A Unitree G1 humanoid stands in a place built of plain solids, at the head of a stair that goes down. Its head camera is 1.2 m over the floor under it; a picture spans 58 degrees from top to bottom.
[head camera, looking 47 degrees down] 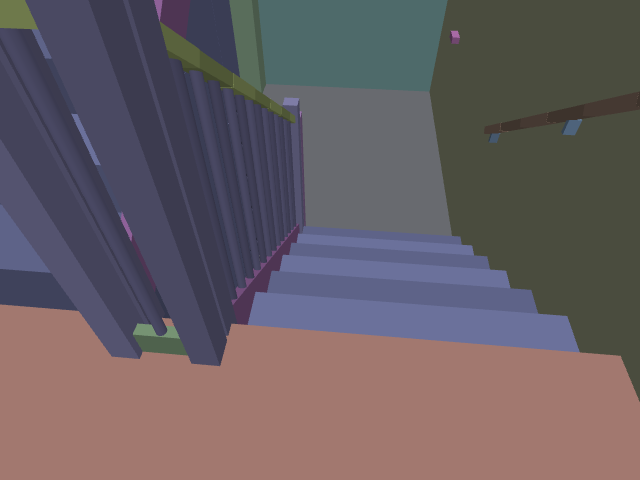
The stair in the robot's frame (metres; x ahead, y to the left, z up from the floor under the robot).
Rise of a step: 0.20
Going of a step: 0.27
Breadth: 1.20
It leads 5 degrees to the right of straight ahead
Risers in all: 7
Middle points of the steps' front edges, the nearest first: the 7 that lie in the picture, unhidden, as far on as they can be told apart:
0.69 -0.32 0.00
0.96 -0.34 -0.20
1.23 -0.37 -0.39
1.50 -0.39 -0.59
1.77 -0.42 -0.79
2.04 -0.44 -0.98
2.31 -0.47 -1.18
